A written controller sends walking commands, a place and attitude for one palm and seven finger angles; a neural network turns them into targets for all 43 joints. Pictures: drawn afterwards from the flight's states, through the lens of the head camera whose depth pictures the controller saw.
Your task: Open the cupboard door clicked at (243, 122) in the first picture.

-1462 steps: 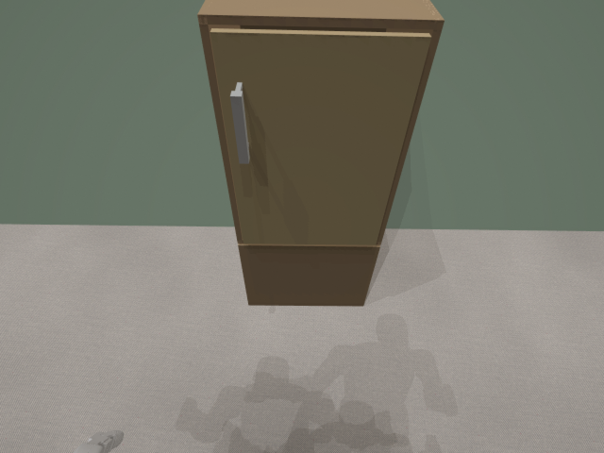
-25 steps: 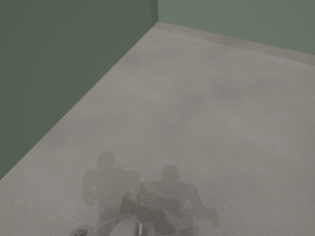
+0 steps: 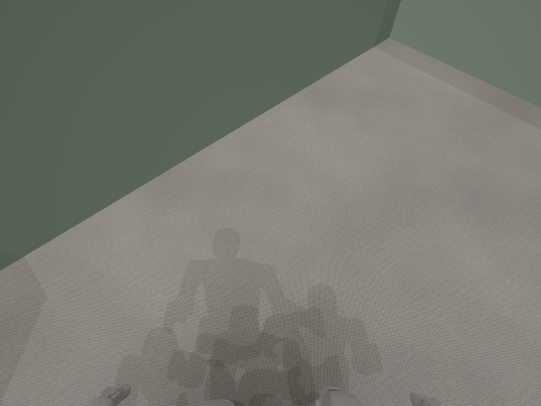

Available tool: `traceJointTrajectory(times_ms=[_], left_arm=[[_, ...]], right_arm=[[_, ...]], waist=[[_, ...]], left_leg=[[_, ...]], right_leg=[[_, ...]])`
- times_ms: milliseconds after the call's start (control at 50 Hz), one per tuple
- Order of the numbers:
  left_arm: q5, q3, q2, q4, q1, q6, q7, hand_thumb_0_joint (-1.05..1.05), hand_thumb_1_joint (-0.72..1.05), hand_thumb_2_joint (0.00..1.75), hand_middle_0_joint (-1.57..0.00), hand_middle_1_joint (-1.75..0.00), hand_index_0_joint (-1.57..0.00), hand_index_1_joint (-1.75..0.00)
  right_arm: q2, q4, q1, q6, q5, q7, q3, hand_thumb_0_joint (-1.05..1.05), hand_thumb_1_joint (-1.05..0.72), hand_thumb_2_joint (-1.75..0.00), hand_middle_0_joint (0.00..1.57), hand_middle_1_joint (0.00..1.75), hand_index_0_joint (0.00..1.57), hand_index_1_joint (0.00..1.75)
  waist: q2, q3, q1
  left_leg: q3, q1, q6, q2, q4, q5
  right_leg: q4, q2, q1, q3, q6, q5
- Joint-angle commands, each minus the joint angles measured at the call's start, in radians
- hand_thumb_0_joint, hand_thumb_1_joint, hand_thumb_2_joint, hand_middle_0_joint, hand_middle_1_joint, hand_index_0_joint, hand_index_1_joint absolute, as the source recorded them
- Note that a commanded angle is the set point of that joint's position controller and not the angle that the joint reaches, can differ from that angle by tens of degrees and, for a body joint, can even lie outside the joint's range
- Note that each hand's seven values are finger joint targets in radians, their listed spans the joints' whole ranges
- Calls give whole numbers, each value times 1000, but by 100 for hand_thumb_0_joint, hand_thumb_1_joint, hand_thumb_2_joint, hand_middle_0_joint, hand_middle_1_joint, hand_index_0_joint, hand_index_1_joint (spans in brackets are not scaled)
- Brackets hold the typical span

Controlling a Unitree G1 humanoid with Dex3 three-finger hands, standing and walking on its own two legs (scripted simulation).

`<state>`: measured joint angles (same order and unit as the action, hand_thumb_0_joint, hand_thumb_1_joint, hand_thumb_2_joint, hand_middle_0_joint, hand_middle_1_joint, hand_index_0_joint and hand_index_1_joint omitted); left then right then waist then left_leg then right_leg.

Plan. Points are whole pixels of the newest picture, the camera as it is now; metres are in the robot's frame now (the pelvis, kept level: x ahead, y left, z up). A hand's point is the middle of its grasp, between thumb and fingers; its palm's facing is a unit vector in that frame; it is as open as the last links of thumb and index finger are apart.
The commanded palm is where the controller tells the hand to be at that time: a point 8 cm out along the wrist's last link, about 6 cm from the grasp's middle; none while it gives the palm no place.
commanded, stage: turn to face it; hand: left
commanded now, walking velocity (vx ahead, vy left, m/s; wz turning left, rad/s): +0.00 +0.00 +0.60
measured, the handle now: out of the picture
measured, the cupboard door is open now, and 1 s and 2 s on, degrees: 45 45 45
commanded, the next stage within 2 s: none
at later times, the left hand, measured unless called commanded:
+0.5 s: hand out of the picture +0.00 +0.20 -0.19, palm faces +0.35 -0.91 -0.23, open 7.3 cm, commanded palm none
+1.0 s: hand out of the picture +0.00 +0.16 -0.14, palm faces +0.57 -0.77 -0.28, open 7.4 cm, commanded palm none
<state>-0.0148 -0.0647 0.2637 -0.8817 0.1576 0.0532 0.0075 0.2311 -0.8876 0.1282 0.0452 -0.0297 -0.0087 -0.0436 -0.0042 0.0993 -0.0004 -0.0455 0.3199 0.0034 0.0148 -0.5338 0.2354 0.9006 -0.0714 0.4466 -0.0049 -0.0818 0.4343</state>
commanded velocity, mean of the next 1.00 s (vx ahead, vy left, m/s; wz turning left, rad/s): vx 0.00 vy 0.00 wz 0.60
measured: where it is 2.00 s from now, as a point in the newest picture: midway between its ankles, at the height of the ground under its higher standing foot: outside the picture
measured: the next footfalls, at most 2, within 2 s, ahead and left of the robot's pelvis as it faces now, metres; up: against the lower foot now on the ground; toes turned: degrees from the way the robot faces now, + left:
right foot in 0.08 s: +0.06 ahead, -0.14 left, +0.00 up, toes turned +1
left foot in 0.46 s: +0.01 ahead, +0.11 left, +0.00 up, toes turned +24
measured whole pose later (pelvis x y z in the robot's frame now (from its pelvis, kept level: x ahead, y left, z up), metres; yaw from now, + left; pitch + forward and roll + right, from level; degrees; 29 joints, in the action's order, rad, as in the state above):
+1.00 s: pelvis +0.04 -0.05 +0.01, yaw +38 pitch +0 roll +2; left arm -0.02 -0.03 0.19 -0.86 0.19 0.02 0.02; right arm 0.27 -0.93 0.15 0.09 -0.02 -0.03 -0.09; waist 0.02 0.10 0.03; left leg 0.01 0.50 0.06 0.01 -1.14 0.43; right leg 0.53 -0.10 0.23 -0.14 0.00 0.30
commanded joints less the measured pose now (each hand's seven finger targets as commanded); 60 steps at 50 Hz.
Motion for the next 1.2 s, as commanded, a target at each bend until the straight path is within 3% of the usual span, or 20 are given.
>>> traceJointTrajectory(times_ms=[0,20,60,80,180,320,400,420,440,460,540,760,780,800,820,920,1060,1120,1160,1180], left_arm=[[1,-21,59,65,92,-33,4,0,90,90,-20,-30,-20,-30],[0,-29,79,55,137,-42,7,0,90,90,-20,-30,-20,-30],[-24,-56,239,66,172,-60,21,0,90,90,-20,-30,-20,-30],[-13,-45,223,72,148,-59,25,0,90,90,-20,-30,-20,-30],[-7,-14,101,106,12,-64,26,0,90,90,-20,-30,-20,-30],[-16,-40,162,52,132,-63,24,0,90,90,-20,-30,-20,-30],[-3,-49,165,51,96,-56,14,0,90,90,-20,-30,-20,-30],[3,-43,128,68,90,-51,9,0,90,90,-20,-30,-20,-30],[8,-16,51,113,35,-49,2,0,90,90,-20,-30,-20,-30],[-2,-14,68,136,-41,-34,10,0,90,90,-20,-30,-20,-30],[-4,-23,68,81,-20,-23,3,0,90,90,-20,-30,-20,-30],[5,-22,64,66,87,-38,7,0,90,90,-20,-30,-20,-30],[0,-32,105,60,125,-48,13,0,90,90,-20,-30,-20,-30],[-17,-52,195,61,153,-59,22,0,90,90,-20,-30,-20,-30],[-16,-49,232,70,146,-59,25,0,90,90,-20,-30,-20,-30],[-6,-15,99,102,1,-62,27,0,90,90,-20,-30,-20,-30],[-18,-40,160,51,132,-62,25,0,90,90,-20,-30,-20,-30],[-12,-49,173,45,119,-58,18,0,90,90,-20,-30,-20,-30],[3,-43,127,67,93,-51,10,0,90,90,-20,-30,-20,-30],[8,-18,48,114,42,-46,3,0,90,90,-20,-30,-20,-30]], right_arm=[[220,81,-32,-14,5,12,-76,0,-90,-90,20,30,20,30],[200,89,-48,-13,12,10,-75,0,-90,-90,20,30,20,30],[93,124,-51,-18,24,1,-60,0,-90,-90,20,30,20,30],[141,117,-54,-13,15,-5,-67,0,-90,-90,20,30,20,30],[87,48,2,14,16,-24,-56,0,-90,-90,20,30,20,30],[52,66,-78,-3,23,-26,-31,0,-90,-90,20,30,20,30],[94,38,42,-17,18,-21,-42,0,-90,-90,20,30,20,30],[176,24,113,-26,11,-16,-62,0,-90,-90,20,30,20,30],[279,17,184,-28,7,-7,-90,0,-90,-90,20,30,20,30],[295,-10,239,-21,8,5,-89,0,-90,-90,20,30,20,30],[202,37,57,-32,6,27,-59,0,-90,-90,20,30,20,30],[206,65,-21,-16,9,15,-73,0,-90,-90,20,30,20,30],[171,71,-23,-17,18,11,-71,0,-90,-90,20,30,20,30],[107,89,-5,-19,26,6,-62,0,-90,-90,20,30,20,30],[123,102,-30,-18,21,1,-65,0,-90,-90,20,30,20,30],[94,43,7,14,14,-21,-59,0,-90,-90,20,30,20,30],[53,63,-83,-3,23,-27,-32,0,-90,-90,20,30,20,30],[70,52,-20,-13,21,-22,-34,0,-90,-90,20,30,20,30],[181,24,110,-28,12,-17,-63,0,-90,-90,20,30,20,30],[293,16,183,-30,7,-6,-93,0,-90,-90,20,30,20,30]], waist=[[155,-142,-22],[108,-151,-49],[-366,-158,-82],[-275,-140,-68],[-209,-108,21],[-199,-140,-53],[-139,-183,18],[46,-240,58],[326,-248,102],[225,-253,121],[213,-143,31],[155,-145,-36],[45,-162,-57],[-228,-188,-69],[-313,-170,-77],[-226,-89,16],[-204,-142,-54],[-197,-168,-17],[57,-247,63],[342,-247,107]], left_leg=[[-241,29,-132,-194,117,-152],[-224,109,-97,-153,51,-100],[34,337,40,76,-404,370],[-23,302,27,8,-605,382],[45,257,69,-47,-668,162],[152,146,64,-37,-245,223],[164,-119,31,-21,60,-24],[0,-299,-25,-150,120,-234],[-361,-409,-175,-417,144,-646],[-370,-383,-257,-462,125,-737],[-181,-192,-166,-277,158,-483],[-234,29,-110,-170,78,-244],[-207,125,-65,-111,3,-115],[-48,276,11,23,-225,167],[13,284,35,44,-492,407],[32,251,64,-43,-687,186],[145,141,62,-28,-246,235],[172,-9,44,-12,-52,103],[-15,-308,-23,-148,128,-229],[-386,-402,-181,-422,158,-664]], right_leg=[[-272,60,-213,-48,14,-99],[-413,43,-331,-37,18,-183],[-667,-398,-429,427,182,-222],[-649,-433,-312,389,238,-262],[-562,-234,-291,1,177,-526],[-459,-299,-435,-64,199,-742],[-278,-274,-308,-152,111,-652],[-100,-210,-143,-193,53,-437],[129,-63,137,-178,-16,205],[233,-57,174,-43,3,248],[256,-51,141,13,1,13],[-367,55,-280,-52,14,-171],[-500,-9,-408,7,28,-222],[-616,-269,-505,279,115,-236],[-641,-439,-398,405,231,-344],[-574,-246,-282,20,188,-507],[-463,-292,-443,-66,196,-740],[-372,-291,-381,-113,151,-705],[-92,-205,-144,-194,52,-415],[138,-59,142,-173,-19,231]])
